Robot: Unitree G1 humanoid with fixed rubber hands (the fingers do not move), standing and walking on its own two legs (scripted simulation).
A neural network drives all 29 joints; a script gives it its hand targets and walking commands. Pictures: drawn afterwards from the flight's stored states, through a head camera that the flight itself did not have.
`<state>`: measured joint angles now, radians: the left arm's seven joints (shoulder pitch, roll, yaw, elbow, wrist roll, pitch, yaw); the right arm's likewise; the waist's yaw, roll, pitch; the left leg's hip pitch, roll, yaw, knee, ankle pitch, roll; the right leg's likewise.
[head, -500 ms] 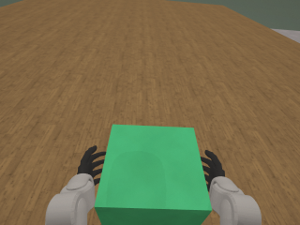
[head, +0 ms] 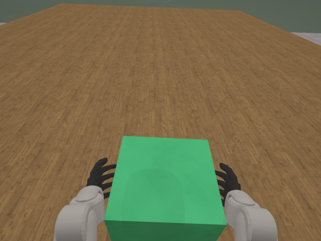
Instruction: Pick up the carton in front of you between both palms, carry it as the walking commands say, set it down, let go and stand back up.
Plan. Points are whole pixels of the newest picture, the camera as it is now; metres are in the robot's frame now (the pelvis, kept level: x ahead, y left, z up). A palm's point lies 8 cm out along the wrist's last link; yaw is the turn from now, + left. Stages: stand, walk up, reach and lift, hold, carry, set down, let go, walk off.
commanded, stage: carry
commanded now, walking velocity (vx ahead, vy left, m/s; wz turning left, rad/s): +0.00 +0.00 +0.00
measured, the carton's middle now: (162, 201) +0.25 +0.00 +0.02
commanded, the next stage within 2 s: none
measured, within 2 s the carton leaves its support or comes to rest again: neither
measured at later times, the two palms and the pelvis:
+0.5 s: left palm (103, 191) +0.27 +0.15 +0.03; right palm (218, 193) +0.27 -0.15 +0.03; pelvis +0.00 +0.00 +0.00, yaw +1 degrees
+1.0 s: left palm (97, 190) +0.27 +0.17 +0.03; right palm (213, 190) +0.28 -0.13 +0.04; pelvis -0.01 +0.01 +0.00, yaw +1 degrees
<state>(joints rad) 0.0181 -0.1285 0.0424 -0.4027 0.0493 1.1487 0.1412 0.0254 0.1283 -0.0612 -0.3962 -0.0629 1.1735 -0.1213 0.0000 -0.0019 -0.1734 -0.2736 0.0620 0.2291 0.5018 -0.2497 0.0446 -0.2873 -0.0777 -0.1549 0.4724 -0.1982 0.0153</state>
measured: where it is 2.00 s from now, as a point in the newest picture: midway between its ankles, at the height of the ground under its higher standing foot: outside the picture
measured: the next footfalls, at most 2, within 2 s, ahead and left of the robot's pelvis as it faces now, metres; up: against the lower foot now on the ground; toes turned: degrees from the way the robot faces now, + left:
none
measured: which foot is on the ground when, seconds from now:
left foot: down 0.00-1.00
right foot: down 0.00-1.00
